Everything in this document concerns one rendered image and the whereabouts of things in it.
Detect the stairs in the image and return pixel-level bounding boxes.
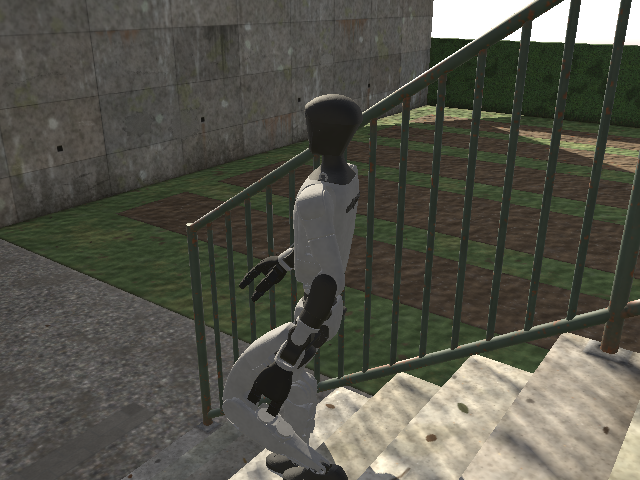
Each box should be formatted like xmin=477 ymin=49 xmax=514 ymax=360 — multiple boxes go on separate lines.
xmin=121 ymin=332 xmax=640 ymax=480

